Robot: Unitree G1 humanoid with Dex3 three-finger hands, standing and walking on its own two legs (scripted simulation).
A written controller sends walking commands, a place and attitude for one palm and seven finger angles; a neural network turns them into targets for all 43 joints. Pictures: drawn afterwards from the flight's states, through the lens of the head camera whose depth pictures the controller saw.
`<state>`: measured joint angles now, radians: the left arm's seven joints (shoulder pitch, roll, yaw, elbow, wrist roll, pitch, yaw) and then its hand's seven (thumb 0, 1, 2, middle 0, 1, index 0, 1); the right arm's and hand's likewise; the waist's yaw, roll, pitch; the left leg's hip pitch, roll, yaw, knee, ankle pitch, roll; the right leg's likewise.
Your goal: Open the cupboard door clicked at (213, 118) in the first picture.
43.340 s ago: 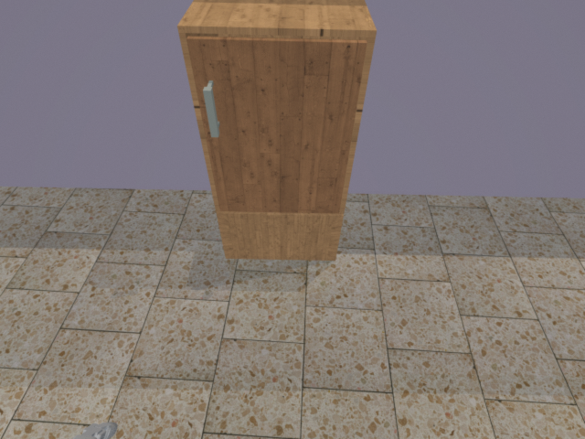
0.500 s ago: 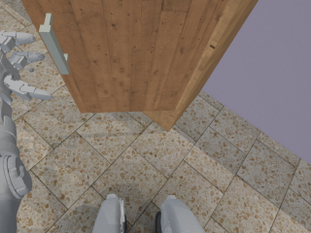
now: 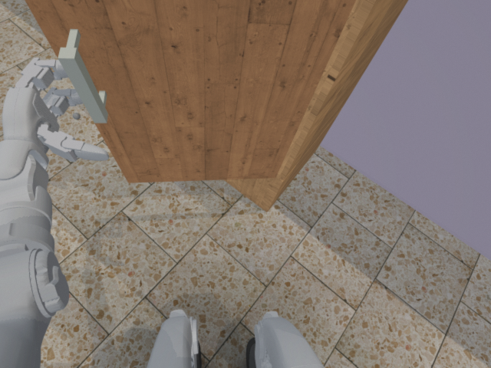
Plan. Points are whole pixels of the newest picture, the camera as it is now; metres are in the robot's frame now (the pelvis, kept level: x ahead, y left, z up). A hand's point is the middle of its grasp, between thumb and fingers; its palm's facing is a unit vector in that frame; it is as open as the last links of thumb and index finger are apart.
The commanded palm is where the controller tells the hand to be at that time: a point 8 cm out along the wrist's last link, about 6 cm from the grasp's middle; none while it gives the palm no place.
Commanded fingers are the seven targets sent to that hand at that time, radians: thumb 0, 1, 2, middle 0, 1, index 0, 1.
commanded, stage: slide the fingers in behind the handle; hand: left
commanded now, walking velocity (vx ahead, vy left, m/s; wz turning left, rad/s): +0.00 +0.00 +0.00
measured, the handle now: (88, 80) +0.55 +0.22 +0.07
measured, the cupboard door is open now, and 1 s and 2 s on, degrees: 43 43 44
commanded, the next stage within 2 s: close the thumb around the handle in 0.92 s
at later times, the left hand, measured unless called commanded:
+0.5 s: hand (95, 115) +0.49 +0.21 +0.06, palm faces +0.03 -1.00 +0.00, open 13.9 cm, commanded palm +0.47 +0.25 +0.06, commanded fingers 0.00 -0.50 0.30 -0.30 -1.20 -0.30 -1.20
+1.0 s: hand (89, 118) +0.48 +0.21 +0.06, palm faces +0.04 -1.00 +0.00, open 14.0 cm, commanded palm +0.46 +0.25 +0.06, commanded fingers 0.00 -0.50 0.30 -0.30 -1.20 -0.30 -1.20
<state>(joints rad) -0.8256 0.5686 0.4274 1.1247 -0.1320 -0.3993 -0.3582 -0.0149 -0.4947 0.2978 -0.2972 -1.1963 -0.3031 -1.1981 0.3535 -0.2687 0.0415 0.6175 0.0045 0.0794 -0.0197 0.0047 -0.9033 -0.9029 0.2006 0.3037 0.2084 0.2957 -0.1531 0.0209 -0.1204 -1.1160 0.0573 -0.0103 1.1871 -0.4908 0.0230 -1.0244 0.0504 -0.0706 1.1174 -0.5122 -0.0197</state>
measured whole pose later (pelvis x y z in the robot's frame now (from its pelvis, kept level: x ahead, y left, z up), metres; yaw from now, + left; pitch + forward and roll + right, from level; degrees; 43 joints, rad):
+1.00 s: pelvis +0.00 +0.00 +0.00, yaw +0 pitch +23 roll -4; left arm -0.80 0.50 0.41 1.12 -0.13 -0.44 -0.29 -0.02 -0.50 0.30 -0.29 -1.19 -0.29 -1.19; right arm 0.36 -0.26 0.03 0.62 0.00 0.08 -0.01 0.01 -0.90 -0.90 0.20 0.30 0.21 0.30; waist -0.15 0.02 -0.13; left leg -1.09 0.06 0.00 1.18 -0.49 0.02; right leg -1.01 0.05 -0.06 1.12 -0.51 -0.02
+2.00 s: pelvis +0.00 -0.01 +0.00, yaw +0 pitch +23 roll -3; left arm -0.76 0.46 0.39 1.06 -0.14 -0.44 -0.24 -0.01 0.74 0.82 -0.34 -1.33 -0.34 -1.34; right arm 0.36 -0.26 0.02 0.61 0.00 0.09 0.00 0.01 -0.90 -0.90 0.20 0.30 0.21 0.30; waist -0.15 0.02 -0.14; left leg -1.08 0.06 0.00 1.17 -0.49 0.01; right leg -1.01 0.05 -0.06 1.12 -0.52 -0.03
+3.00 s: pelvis +0.01 -0.06 +0.02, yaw +5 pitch +14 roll +2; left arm 0.26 -0.09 -0.18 0.13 0.08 -0.43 0.51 -0.01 0.71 0.80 -0.33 -1.32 -0.35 -1.33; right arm 0.23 -0.21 -0.01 0.56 -0.07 0.01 0.01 0.01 -0.90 -0.90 0.20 0.30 0.20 0.30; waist -0.02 0.03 -0.16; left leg -0.85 0.02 -0.04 1.07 -0.46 -0.04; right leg -0.80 0.02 -0.10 1.11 -0.56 -0.09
